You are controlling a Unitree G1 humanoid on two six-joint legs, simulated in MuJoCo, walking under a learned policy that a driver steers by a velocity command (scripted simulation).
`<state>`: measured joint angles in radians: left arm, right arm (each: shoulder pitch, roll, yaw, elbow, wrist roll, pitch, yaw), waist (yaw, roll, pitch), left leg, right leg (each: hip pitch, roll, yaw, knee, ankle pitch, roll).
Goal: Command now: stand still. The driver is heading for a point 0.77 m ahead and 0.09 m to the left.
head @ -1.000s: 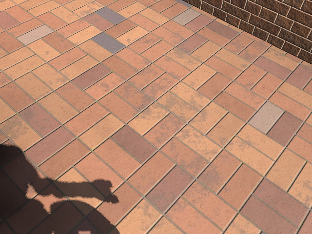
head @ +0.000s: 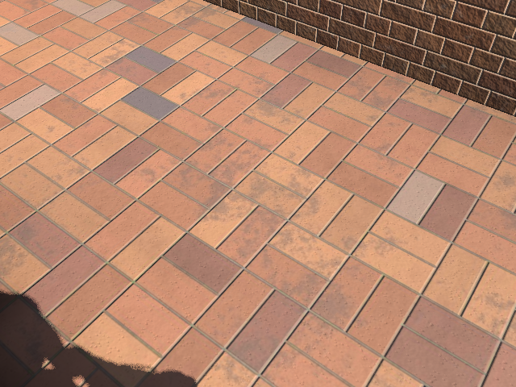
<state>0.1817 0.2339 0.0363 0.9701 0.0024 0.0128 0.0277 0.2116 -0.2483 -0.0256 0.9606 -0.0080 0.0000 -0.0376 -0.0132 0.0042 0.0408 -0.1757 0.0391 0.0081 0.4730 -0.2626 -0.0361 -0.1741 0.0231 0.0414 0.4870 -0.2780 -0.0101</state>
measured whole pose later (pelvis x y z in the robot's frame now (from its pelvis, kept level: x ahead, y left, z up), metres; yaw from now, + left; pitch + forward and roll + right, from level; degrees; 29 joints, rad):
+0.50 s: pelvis +0.03 +0.02 -0.01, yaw +1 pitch -1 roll +0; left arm 0.29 0.24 0.05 1.09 -0.03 -0.02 0.02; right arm 0.31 -0.23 -0.02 1.04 0.02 -0.06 -0.02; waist 0.00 -0.01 -0.01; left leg -0.24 0.01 0.04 0.63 -0.44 0.06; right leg -0.18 0.00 0.05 0.54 -0.37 -0.02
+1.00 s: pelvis +0.26 +0.00 -0.02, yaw +1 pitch +2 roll -1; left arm -0.08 0.23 0.04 0.86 -0.02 -0.10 -0.04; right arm 0.50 -0.23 -0.03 1.07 0.00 -0.05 -0.02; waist -0.06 0.01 0.05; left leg 0.07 0.03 -0.01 0.62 -0.51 0.00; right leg -0.51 0.02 -0.07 0.58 -0.09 -0.08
